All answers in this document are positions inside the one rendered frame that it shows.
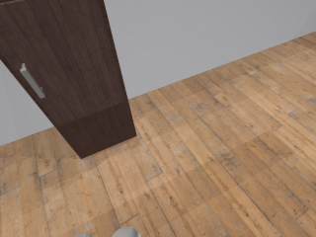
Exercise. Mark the cupboard door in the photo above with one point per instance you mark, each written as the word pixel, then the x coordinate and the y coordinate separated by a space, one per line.
pixel 66 48

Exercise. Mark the left robot thigh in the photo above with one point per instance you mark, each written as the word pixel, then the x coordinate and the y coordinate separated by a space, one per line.
pixel 127 232

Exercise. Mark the handle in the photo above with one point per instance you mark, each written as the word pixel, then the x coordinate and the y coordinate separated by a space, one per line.
pixel 25 72

